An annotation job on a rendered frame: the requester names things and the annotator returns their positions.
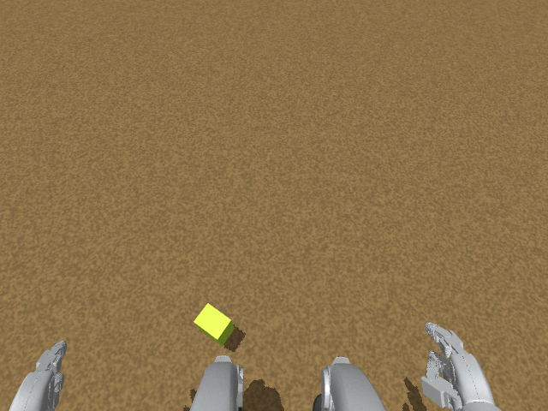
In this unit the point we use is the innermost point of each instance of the left robot hand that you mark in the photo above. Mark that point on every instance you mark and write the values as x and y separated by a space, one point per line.
39 390

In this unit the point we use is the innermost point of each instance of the right robot hand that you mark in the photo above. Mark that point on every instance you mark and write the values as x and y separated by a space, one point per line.
464 380

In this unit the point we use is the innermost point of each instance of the carton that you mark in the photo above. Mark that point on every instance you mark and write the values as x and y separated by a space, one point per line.
214 324

